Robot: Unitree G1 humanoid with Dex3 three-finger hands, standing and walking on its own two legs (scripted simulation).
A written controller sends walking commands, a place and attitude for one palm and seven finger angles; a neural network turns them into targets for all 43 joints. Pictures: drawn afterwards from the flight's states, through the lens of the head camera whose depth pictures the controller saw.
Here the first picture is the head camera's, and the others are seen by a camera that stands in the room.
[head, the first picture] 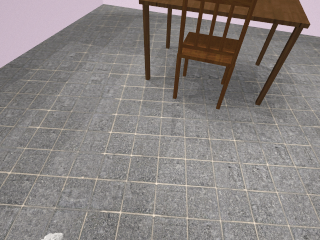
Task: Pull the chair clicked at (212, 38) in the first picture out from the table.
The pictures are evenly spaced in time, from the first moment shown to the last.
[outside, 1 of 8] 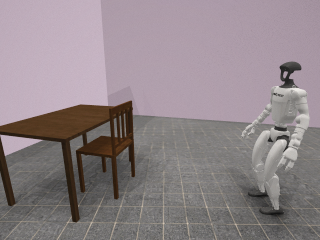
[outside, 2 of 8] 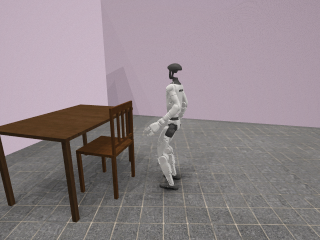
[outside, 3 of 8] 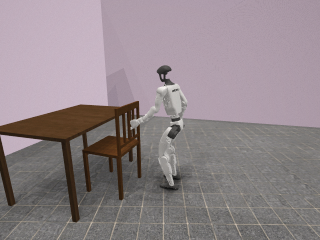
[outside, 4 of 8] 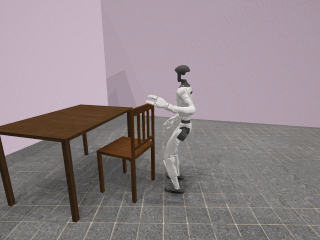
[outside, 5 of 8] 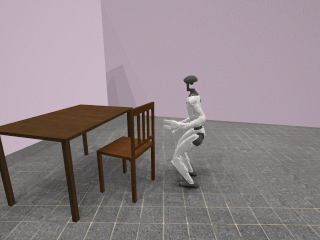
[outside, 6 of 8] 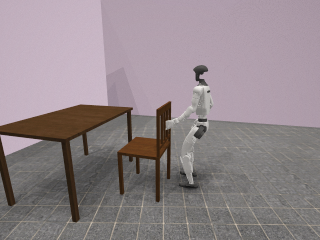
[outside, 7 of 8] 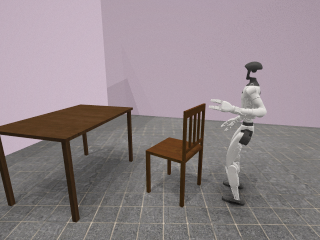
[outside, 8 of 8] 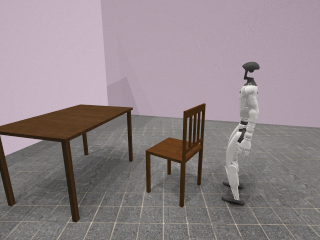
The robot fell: no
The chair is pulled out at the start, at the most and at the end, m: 0.00 0.73 0.72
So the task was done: yes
